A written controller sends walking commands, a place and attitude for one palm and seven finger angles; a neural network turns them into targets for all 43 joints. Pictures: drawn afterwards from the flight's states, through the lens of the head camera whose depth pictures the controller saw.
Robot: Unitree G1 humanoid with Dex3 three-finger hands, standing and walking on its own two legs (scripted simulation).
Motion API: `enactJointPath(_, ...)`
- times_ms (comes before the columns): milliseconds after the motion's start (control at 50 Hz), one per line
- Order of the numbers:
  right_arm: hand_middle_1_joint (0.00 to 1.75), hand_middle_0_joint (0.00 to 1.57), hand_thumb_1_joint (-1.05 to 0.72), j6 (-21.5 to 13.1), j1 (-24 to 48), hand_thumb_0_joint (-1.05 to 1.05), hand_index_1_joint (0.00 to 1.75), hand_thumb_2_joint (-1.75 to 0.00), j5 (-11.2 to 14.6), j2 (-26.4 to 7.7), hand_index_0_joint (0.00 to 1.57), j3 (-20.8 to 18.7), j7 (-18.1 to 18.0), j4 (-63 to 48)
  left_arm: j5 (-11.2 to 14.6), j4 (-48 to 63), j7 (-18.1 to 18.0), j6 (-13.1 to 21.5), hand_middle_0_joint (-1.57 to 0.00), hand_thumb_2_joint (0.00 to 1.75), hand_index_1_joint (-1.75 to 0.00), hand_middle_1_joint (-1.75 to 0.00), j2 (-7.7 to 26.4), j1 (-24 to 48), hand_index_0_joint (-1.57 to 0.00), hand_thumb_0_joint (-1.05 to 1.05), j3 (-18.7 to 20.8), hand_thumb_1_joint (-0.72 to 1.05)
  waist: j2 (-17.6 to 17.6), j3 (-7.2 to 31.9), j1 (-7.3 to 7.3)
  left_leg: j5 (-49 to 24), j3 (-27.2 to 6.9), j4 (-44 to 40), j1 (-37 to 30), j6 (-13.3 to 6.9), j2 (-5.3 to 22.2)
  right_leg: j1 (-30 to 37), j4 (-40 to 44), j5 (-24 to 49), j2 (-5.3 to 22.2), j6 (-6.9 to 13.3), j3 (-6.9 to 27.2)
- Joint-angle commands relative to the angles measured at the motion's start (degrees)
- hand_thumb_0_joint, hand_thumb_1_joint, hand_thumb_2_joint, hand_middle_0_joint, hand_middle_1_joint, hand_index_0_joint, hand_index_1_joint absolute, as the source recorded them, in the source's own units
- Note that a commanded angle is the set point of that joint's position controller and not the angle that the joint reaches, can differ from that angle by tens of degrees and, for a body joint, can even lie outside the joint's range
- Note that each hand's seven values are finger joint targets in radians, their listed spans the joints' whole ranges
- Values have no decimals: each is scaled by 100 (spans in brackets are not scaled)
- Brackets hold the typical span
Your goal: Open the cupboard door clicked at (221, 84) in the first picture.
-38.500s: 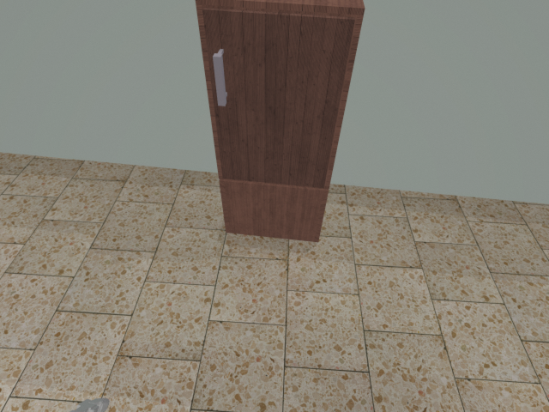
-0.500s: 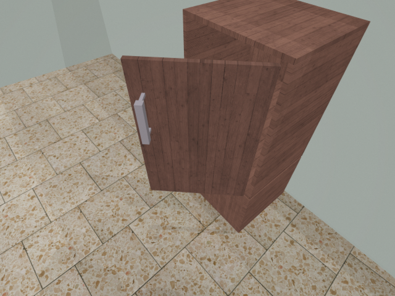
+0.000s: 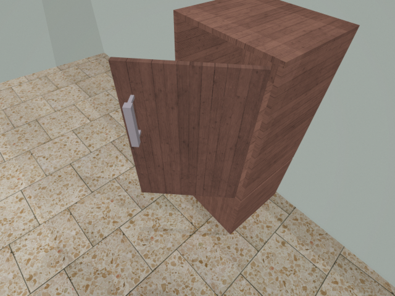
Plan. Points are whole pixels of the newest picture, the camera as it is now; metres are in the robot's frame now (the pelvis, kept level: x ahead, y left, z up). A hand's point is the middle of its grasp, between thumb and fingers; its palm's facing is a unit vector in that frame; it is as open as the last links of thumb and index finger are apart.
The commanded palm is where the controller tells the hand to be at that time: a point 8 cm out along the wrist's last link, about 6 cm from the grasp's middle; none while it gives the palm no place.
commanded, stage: look again from close up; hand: left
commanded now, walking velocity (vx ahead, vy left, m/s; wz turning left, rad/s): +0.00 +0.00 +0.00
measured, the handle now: (133, 121) +0.56 +0.22 +0.02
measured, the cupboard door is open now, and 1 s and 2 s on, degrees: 46 46 46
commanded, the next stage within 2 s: raise the hand with hooked fingers in 0.14 s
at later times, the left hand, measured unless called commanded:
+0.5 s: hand (125, 246) +0.21 +0.16 +0.00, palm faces +0.17 -0.98 -0.08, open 7.7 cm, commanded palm +0.12 +0.22 -0.06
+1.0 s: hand (119, 251) +0.21 +0.18 -0.03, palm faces -0.09 -0.99 -0.07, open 10.7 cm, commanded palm +0.17 +0.25 -0.02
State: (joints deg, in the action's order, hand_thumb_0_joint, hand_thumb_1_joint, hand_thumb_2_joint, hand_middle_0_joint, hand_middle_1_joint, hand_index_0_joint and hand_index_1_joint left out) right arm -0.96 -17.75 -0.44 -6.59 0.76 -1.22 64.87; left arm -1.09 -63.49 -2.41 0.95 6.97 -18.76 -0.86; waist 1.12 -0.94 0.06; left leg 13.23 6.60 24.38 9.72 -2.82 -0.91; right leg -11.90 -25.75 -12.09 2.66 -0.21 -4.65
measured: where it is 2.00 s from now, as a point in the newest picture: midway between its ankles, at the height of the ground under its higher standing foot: outside the picture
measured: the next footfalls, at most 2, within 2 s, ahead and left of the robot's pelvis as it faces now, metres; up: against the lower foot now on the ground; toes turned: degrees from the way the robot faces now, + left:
none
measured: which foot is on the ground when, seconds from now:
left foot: down 0.00-1.00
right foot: down 0.00-1.00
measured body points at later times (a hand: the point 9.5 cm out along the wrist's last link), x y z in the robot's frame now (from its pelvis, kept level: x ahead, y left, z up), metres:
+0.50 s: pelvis -0.01 -0.01 -0.02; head -0.01 -0.03 +0.43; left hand +0.20 +0.21 +0.01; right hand +0.13 -0.27 -0.12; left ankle +0.00 +0.08 -0.74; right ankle +0.02 -0.12 -0.74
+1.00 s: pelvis -0.01 -0.04 -0.08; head +0.07 -0.03 +0.36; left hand +0.21 +0.23 -0.03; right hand +0.20 -0.23 -0.17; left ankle +0.00 +0.08 -0.74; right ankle +0.02 -0.12 -0.74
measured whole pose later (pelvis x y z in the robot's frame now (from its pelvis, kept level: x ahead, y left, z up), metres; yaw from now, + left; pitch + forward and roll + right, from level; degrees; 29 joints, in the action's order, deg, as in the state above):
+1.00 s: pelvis -0.01 -0.04 -0.08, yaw +4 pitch +14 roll -2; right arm -11.8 -9.5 2.7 -11.1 2.7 -2.8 32.9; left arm 18.3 -5.7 26.9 20.7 17.1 -14.7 12.9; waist -2.4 5.1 -0.6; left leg 29.7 -0.1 64.5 48.4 0.3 2.7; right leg -46.8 -61.8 -28.6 0.9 3.6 -9.1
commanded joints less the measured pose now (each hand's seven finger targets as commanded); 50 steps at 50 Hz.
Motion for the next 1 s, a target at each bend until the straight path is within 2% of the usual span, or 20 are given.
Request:
enactJointPath(0, 30, 20, -90, -105, -323, 0, 30, -90, 2, -495, 20, -91, -41, -107, 29, 115, -14, 67, -20, 90, -30, -30, 459, -435, -20, 0, 65, 90, -96, -445, -35, -288, -752, -648, 417, 79, 682, 22, 505, 369, 461, 203, 540)
enactJointPath(200, 30, 20, -90, -86, -320, 0, 30, -90, -1, -474, 20, -101, -47, -55, 28, 114, -14, 64, -20, 90, -30, -30, 431, -457, -20, 0, 72, 90, -85, -452, -29, -189, -737, -710, 333, 103, 688, 5, 592, 288, 441, 205, 559)
enactJointPath(220, 30, 20, -90, -115, 244, 0, 30, -90, 29, -808, 20, -99, 11, -466, -52, -92, -198, 112, -20, 90, -30, -30, 707, -592, -20, 0, 47, 90, -167, -640, -187, -685, -572, 297, 675, 251, 805, -225, 392, 1293, 621, 180, 658)
enactJointPath(240, 30, 20, -90, -916, 196, 0, 30, -90, 247, -1843, 20, -204, -222, -2733, 1203, 8917, -120, 1320, -20, 89, -32, -32, 1622, 3598, -20, 0, 376, 88, -1354, 2207, 645, -626, -687, -237, -919, 248, 175, 311, -19, 757, -22, 177, 231)
enactJointPath(260, 30, 20, -90, -1492, 691, 0, 30, -90, 304, -1329, 20, 36, -367, -2327, 752, 7437, -432, 955, -20, 88, -33, -33, 1369, 1531, -20, 0, 404, 85, -1650, 2007, 82, -585, -619, -460, -728, 253, 355, 112, -404, -44, -170, 318, 91)
enactJointPath(280, 30, 20, -90, -1663, 625, 0, 30, -90, 329, -1334, 20, -100, -372, -1980, 789, 6654, -707, 625, -21, 87, -34, -34, 1021, 1189, -21, 0, 241, 83, -1384, 1394, 200, 255, -707, -505, -72, 349, 383, -248, -435, -476, -163, 230, 7)
enactJointPath(300, 30, 20, -90, -1637, 412, 0, 30, -90, 405, -1091, 20, -145, -315, -1962, 831, 5528, -738, 46, -21, 86, -36, -36, -120, -403, -21, 0, -336, 81, -682, 527, 223, 823, -893, -584, 518, 285, 403, -561, -342, -538, -191, 205, -134)
enactJointPath(320, 30, 20, -90, -1693, 452, 0, 30, -90, 486, -1278, 20, -128, -315, -2418, 1053, 6580, -605, 66, -21, 85, -37, -37, -275, 158, -21, 0, -641, 78, -402, -42, 265, 1096, -984, -458, 818, 230, 375, -719, -310, -685, -170, 161, -149)
enactJointPath(400, 30, 20, -90, -1988, 545, 0, 30, -90, 280, -1581, 20, -283, -340, -2952, 996, 6479, -286, 1078, -22, 81, -43, -43, 36, 155, -22, 0, -367, 69, 1074, -340, 415, 1253, -928, 586, 1443, 200, 91, -1757, -384, -1754, -185, 84, -61)
enactJointPath(440, 30, 20, -90, -1959, 698, 0, 30, -90, 169, -1560, 20, -410, -229, -3186, 1089, 5366, 161, 1739, -22, 79, -47, -47, -4, -636, -22, 0, 74, 64, 1856, -419, 106, 1288, -816, 1184, 2244, 276, 55, -2383, -836, -2280, -177, 94, -112)
enactJointPath(460, 30, 20, -90, -1941, 769, 0, 30, -90, 142, -1537, 20, -479, -149, -3333, 1226, 5186, 468, 2146, -22, 78, -48, -48, 179, -1166, -22, 0, 437, 62, 1917, -187, -109, 1202, -723, 1470, 2554, 311, 25, -2435, -1044, -2375, -179, 117, -27)
enactJointPath(480, 30, 20, -90, -1853, 832, 0, 30, -90, 151, -1550, 20, -559, -13, -3503, 1321, 4916, 832, 2461, -22, 77, -50, -50, 569, -1795, -22, 0, 977, 60, 1379, 37, -426, 971, -612, 1650, 2660, 384, -63, -2205, -1215, -2164, -167, 215, 105)
enactJointPath(540, 30, 20, -90, -1610, 1165, 0, 30, -90, 113, -1557, 20, -655, 176, -4054, 1455, 5006, 1737, 3308, -23, 74, -54, -54, 1190, -1748, -23, 0, 1797, 53, 625, 859, -511, 475, -405, 2423, 3158, 373, -216, -1807, -2009, -905, -91, 295, 327)
enactJointPath(580, 30, 20, -90, -1399, 1221, 0, 30, -90, 136, -1471, 20, -651, 218, -4297, 1381, 5507, 1830, 3211, -23, 72, -57, -57, 1359, -1804, -23, 0, 1863, 48, -163, 1280, -686, 180, -325, 2577, 3282, 321, -210, -1696, -2353, -244, -81, 306, 488)
enactJointPath(660, 30, 20, -90, -1310, 1042, 0, 30, -90, 150, -1288, 20, -623, 139, -4578, 1610, 7729, 1668, 3310, -24, 68, -63, -63, 1395, -745, -24, 0, 1811, 39, -1239, 2293, -393, -451, -423, 2889, 2717, 201, -37, -1822, -2621, 554, -167, 248, 536)
enactJointPath(760, 30, 20, -90, -1526, 669, 0, 30, -90, 142, -1354, 20, -484, -93, -4060, 1782, 8366, 1884, 3944, -25, 63, -70, -70, 1163, 536, -25, 0, 1176, 27, -673, 1763, 471, 98, -775, 3509, 3084, 128, 157, -2842, -2477, -249, -238, 125, 743)
enactJointPath(800, 30, 20, -90, -1638, 611, 0, 30, -90, 204, -1498, 20, -416, -165, -3889, 1867, 7854, 2319, 3851, -25, 61, -74, -74, 1212, 835, -25, 0, 990, 22, -371, 1505, 666, 327, -854, 3687, 3309, 87, 204, -3044, -2460, -517, -273, 112, 746)
enactJointPath(840, 30, 20, -90, -1682, 609, 0, 30, -90, 268, -1593, 20, -412, -237, -3880, 1881, 7168, 2654, 3445, -25, 59, -76, -76, 1422, 650, -25, 0, 1177, 18, -66, 1582, 603, 537, -850, 3635, 3550, 70, 181, -2915, -2325, -875, -255, 84, 791)
enactJointPath(880, 30, 20, -90, -1606, 695, 0, 30, -90, 358, -1642, 20, -399, -300, -3918, 1974, 6300, 2950, 2723, -25, 57, -80, -80, 1753, 368, -25, 0, 1598, 13, 68, 1538, 370, 532, -785, 3528, 3690, 69, 133, -2582, -2085, -1040, -198, 60, 953)
enactJointPath(980, 30, 20, -90, -1373, 982, 0, 30, -90, 352, -1428, 20, -376, -327, -4390, 2449, 6897, 2774, 1640, -26, 52, -87, -87, 2308, -290, -26, 0, 2886, 1, 75, 2884, -404, -410, -786, 2983, 3152, 138, 43, -824, -2137, 568, 1, -68, 887)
